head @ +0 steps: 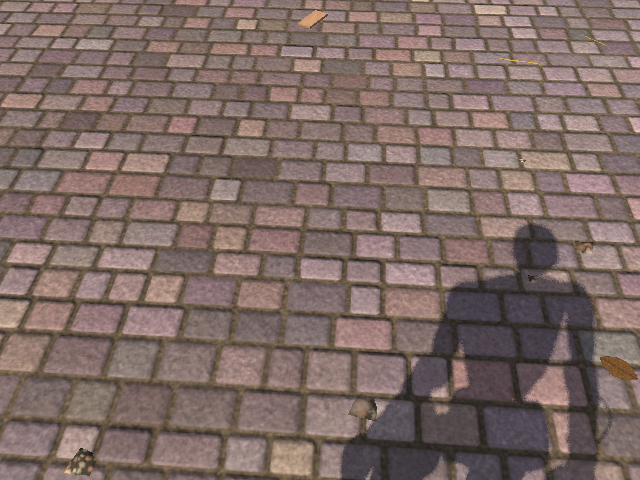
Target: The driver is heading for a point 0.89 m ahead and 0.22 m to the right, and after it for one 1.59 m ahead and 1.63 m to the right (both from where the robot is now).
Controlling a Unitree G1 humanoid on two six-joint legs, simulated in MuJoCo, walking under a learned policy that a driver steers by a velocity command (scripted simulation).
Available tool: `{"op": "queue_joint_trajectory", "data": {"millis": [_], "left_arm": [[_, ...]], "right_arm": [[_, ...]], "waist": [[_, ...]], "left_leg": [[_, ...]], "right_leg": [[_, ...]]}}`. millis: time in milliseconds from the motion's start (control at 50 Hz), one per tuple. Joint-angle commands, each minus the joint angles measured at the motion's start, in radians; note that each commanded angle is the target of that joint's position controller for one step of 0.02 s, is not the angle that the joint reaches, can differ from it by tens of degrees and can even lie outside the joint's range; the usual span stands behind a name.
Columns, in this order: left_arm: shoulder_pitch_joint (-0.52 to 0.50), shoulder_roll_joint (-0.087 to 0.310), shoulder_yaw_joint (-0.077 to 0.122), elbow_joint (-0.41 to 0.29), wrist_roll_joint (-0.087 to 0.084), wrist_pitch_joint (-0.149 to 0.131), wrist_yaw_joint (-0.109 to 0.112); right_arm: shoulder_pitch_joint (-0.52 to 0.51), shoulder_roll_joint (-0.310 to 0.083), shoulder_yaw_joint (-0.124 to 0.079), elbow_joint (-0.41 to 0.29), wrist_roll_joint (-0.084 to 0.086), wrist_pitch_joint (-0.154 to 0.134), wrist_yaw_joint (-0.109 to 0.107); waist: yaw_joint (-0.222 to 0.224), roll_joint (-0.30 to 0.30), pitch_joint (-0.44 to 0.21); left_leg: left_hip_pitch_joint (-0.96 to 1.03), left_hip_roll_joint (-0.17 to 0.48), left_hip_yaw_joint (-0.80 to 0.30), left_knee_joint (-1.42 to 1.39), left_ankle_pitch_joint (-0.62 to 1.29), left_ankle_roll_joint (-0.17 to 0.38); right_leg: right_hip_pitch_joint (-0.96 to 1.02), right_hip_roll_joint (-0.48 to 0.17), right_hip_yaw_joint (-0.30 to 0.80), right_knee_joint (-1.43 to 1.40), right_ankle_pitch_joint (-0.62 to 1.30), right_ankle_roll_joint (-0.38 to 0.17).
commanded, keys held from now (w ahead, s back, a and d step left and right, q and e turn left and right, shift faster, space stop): w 0.86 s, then w+e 0.14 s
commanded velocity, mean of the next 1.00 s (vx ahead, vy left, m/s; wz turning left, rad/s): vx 0.44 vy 0.00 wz -0.02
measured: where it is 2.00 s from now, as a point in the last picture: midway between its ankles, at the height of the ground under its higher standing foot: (390, 309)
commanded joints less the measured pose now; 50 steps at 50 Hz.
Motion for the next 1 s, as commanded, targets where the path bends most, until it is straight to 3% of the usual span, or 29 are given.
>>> {"op": "queue_joint_trajectory", "data": {"millis": [20, 60, 80, 120, 180, 220, 240, 260, 280, 300, 320, 340, 360, 380, 420, 460, 540, 600, 720, 780, 800, 820, 840, 860, 880, 900, 920, 960, 1000], "left_arm": [[-0.050, 0.089, 0.019, -0.070, 0.000, -0.025, -0.014], [-0.168, 0.056, 0.014, -0.130, 0.005, -0.048, -0.025], [-0.184, 0.074, 0.018, -0.149, 0.024, -0.059, -0.027], [-0.215, 0.100, 0.031, -0.173, 0.017, -0.071, -0.030], [-0.230, 0.090, 0.034, -0.208, 0.004, -0.072, -0.048], [-0.189, 0.069, 0.033, -0.213, 0.003, -0.066, -0.057], [-0.093, 0.060, 0.037, -0.185, 0.001, -0.063, -0.055], [0.043, 0.081, 0.054, -0.133, 0.001, -0.059, -0.049], [0.192, 0.128, 0.077, -0.084, 0.009, -0.059, -0.037], [0.339, 0.239, 0.102, -0.071, 0.031, -0.063, -0.021], [0.335, 0.281, 0.097, -0.070, 0.028, -0.057, -0.023], [0.169, 0.258, 0.087, -0.094, 0.012, -0.051, -0.021], [0.051, 0.200, 0.070, -0.130, 0.006, -0.056, -0.025], [0.000, 0.167, 0.057, -0.138, 0.006, -0.066, -0.031], [-0.004, 0.112, 0.035, -0.128, 0.006, -0.080, -0.027], [0.057, 0.118, 0.031, -0.102, 0.011, -0.093, -0.021], [0.132, 0.127, 0.026, -0.086, 0.008, -0.099, -0.016], [0.169, 0.116, 0.020, -0.079, 0.006, -0.101, -0.016], [0.240, 0.122, 0.021, -0.048, 0.013, -0.103, -0.005], [0.209, 0.144, 0.026, -0.046, 0.020, -0.100, 0.002], [0.199, 0.157, 0.030, -0.045, 0.022, -0.098, 0.002], [0.182, 0.162, 0.030, -0.046, 0.018, -0.093, 0.000], [0.171, 0.144, 0.023, -0.067, 0.007, -0.094, -0.004], [0.271, 0.035, 0.000, -0.097, -0.038, -0.093, -0.019], [0.237, 0.125, 0.027, -0.085, -0.015, -0.090, -0.016], [0.142, 0.134, 0.034, -0.114, -0.007, -0.088, -0.016], [0.099, 0.116, 0.030, -0.123, -0.004, -0.091, -0.019], [0.112, 0.082, 0.031, -0.112, 0.020, -0.065, -0.029], [0.123, 0.062, 0.031, -0.113, 0.027, -0.040, -0.041]], "right_arm": [[0.126, -0.078, -0.015, -0.012, 0.003, -0.026, 0.004], [0.225, -0.149, -0.039, 0.017, 0.013, -0.041, -0.002], [0.214, -0.175, -0.051, 0.023, 0.006, -0.044, -0.006], [0.249, -0.147, -0.052, 0.029, -0.010, -0.052, -0.004], [0.187, -0.147, -0.055, 0.010, -0.011, -0.058, 0.000], [0.115, -0.156, -0.057, -0.011, -0.001, -0.063, 0.007], [0.071, -0.164, -0.057, -0.021, 0.007, -0.067, 0.011], [0.076, -0.167, -0.055, -0.019, 0.010, -0.071, 0.015], [0.092, -0.165, -0.052, -0.016, 0.008, -0.076, 0.020], [0.105, -0.106, -0.034, -0.050, 0.014, -0.078, 0.029], [0.116, -0.062, -0.033, -0.079, 0.013, -0.078, 0.037], [0.038, -0.094, -0.043, -0.111, 0.001, -0.068, 0.042], [-0.020, -0.104, -0.046, -0.130, -0.003, -0.067, 0.050], [-0.020, -0.087, -0.045, -0.129, -0.002, -0.067, 0.051], [0.046, -0.065, -0.045, -0.112, -0.015, -0.048, 0.055], [0.019, -0.075, -0.051, -0.128, -0.012, -0.032, 0.058], [-0.179, -0.090, -0.057, -0.202, -0.010, -0.022, 0.066], [-0.311, -0.074, -0.051, -0.252, -0.004, -0.025, 0.072], [-0.451, -0.076, -0.048, -0.315, 0.002, -0.035, 0.072], [-0.392, -0.096, -0.059, -0.313, 0.003, -0.047, 0.063], [-0.300, -0.113, -0.069, -0.286, 0.002, -0.052, 0.054], [-0.137, -0.134, -0.082, -0.232, -0.002, -0.061, 0.045], [0.038, -0.193, -0.103, -0.190, -0.026, -0.070, 0.033], [0.144, -0.302, -0.130, -0.180, -0.046, -0.068, 0.032], [0.077, -0.268, -0.123, -0.187, -0.014, -0.054, 0.042], [-0.050, -0.220, -0.107, -0.205, 0.002, -0.054, 0.045], [-0.117, -0.153, -0.088, -0.215, 0.003, -0.063, 0.049], [-0.136, -0.089, -0.067, -0.196, 0.006, -0.077, 0.041], [-0.082, -0.093, -0.065, -0.173, 0.006, -0.095, 0.035]], "waist": [[-0.043, 0.026, 0.169], [-0.092, 0.151, 0.187], [-0.076, 0.160, 0.235], [-0.088, 0.088, 0.221], [-0.050, 0.079, 0.195], [-0.002, 0.093, 0.179], [0.053, 0.089, 0.149], [0.107, 0.053, 0.088], [0.166, -0.002, 0.013], [0.212, -0.179, -0.090], [0.166, -0.259, -0.143], [0.081, -0.138, -0.011], [0.052, -0.045, 0.077], [0.019, -0.018, 0.098], [-0.033, -0.054, 0.078], [-0.038, -0.068, 0.083], [-0.007, -0.052, 0.119], [0.021, -0.056, 0.127], [0.057, -0.072, 0.128], [0.014, -0.089, 0.086], [-0.025, -0.098, 0.034], [-0.094, -0.078, -0.051], [-0.159, -0.039, -0.157], [-0.129, 0.185, -0.311], [-0.110, 0.077, -0.305], [-0.063, 0.037, -0.134], [-0.040, -0.001, -0.043], [0.015, 0.021, 0.032], [0.030, 0.041, 0.039]], "left_leg": [[-0.081, 0.115, -0.192, -0.164, -0.178, 0.105], [0.118, 0.271, -0.401, -0.326, -0.161, 0.168], [0.161, 0.353, -0.434, -0.318, -0.004, 0.193], [0.253, 0.376, -0.406, -0.291, 0.240, 0.201], [0.201, 0.312, -0.283, -0.291, 0.323, 0.151], [0.018, 0.253, -0.181, -0.271, 0.405, 0.109], [-0.099, 0.221, -0.118, -0.202, 0.536, 0.081], [-0.174, 0.185, -0.069, -0.062, 0.683, 0.058], [-0.256, 0.136, -0.010, 0.152, 0.720, 0.032], [-0.428, 0.044, 0.055, 0.524, 0.425, -0.017], [-0.541, -0.074, -0.035, 0.789, -0.118, -0.012], [-0.596, 0.014, -0.106, 0.861, -0.034, 0.017], [-0.597, 0.065, -0.090, 0.825, 0.076, 0.030], [-0.550, 0.094, -0.086, 0.764, 0.133, 0.033], [-0.449, 0.115, -0.071, 0.683, 0.162, 0.015], [-0.466, 0.113, -0.048, 0.640, 0.191, 0.000], [-0.615, 0.129, -0.017, 0.480, 0.302, -0.038], [-0.621, 0.112, 0.008, 0.312, 0.386, -0.054], [-0.588, 0.068, 0.046, 0.124, 0.401, -0.020], [-0.454, 0.016, 0.071, 0.064, 0.297, 0.029], [-0.339, -0.019, 0.083, 0.046, 0.263, 0.049], [-0.145, -0.043, 0.097, -0.019, 0.300, 0.073], [0.126, 0.093, -0.047, -0.027, 0.248, 0.119], [0.437, 0.418, -0.548, -0.091, 0.128, 0.260], [0.371, 0.437, -0.710, -0.202, 0.100, 0.262], [0.207, 0.399, -0.519, -0.222, 0.069, 0.217], [0.062, 0.357, -0.395, -0.271, 0.138, 0.179], [-0.098, 0.269, -0.209, -0.322, 0.241, 0.094], [-0.131, 0.261, -0.136, -0.338, 0.343, 0.093]], "right_leg": [[-0.166, -0.144, 0.256, -0.130, -0.322, -0.070], [-0.373, -0.020, 0.042, 0.115, -0.138, -0.014], [-0.460, -0.044, -0.019, 0.177, -0.125, -0.002], [-0.556, -0.089, 0.013, 0.287, -0.179, 0.010], [-0.484, -0.102, 0.010, 0.265, -0.106, 0.022], [-0.238, -0.058, -0.040, 0.177, -0.008, 0.014], [-0.027, -0.017, -0.073, 0.117, 0.052, 0.002], [0.178, 0.025, -0.090, 0.089, 0.077, -0.010], [0.361, 0.008, -0.056, 0.059, 0.035, -0.032], [0.506, -0.268, 0.333, -0.103, -0.250, -0.102], [0.464, -0.463, 0.805, -0.350, -0.322, -0.194], [0.320, -0.442, 0.758, -0.356, -0.437, -0.182], [0.188, -0.413, 0.614, -0.347, -0.361, -0.159], [0.110, -0.359, 0.493, -0.360, -0.221, -0.128], [0.039, -0.289, 0.336, -0.375, -0.039, -0.095], [0.046, -0.274, 0.274, -0.383, 0.088, -0.111], [0.128, -0.267, 0.219, -0.430, 0.151, -0.126], [0.172, -0.248, 0.167, -0.430, 0.247, -0.119], [0.327, -0.272, 0.125, -0.369, 0.486, -0.111], [0.380, -0.281, 0.094, -0.239, 0.804, -0.085], [0.382, -0.274, 0.081, -0.126, 0.943, -0.071], [0.339, -0.242, 0.050, 0.058, 0.960, -0.052], [0.145, -0.207, 0.030, 0.310, 0.715, -0.035], [-0.230, -0.036, -0.032, 0.732, 0.062, 0.019], [-0.330, -0.010, 0.107, 0.851, -0.202, -0.002], [-0.375, -0.077, 0.126, 0.841, -0.110, -0.011], [-0.348, -0.116, 0.124, 0.779, -0.040, -0.012], [-0.262, -0.155, 0.122, 0.683, 0.008, -0.002], [-0.243, -0.157, 0.111, 0.665, 0.026, 0.010]]}}
Velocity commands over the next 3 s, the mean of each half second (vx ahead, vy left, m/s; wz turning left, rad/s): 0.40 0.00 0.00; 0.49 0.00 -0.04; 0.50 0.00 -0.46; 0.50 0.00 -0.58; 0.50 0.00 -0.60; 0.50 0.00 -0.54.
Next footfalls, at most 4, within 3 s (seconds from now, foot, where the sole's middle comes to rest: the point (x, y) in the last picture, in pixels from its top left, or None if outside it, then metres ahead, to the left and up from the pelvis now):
0.28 right None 0.22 -0.13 -0.77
0.84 left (315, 479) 0.54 0.05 -0.77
1.38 right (402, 367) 0.81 -0.15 -0.77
1.92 left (388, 250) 1.18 -0.15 -0.77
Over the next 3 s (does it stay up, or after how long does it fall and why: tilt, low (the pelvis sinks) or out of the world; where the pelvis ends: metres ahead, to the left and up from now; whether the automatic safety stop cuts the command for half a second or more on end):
stays up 1.35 -0.58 -0.01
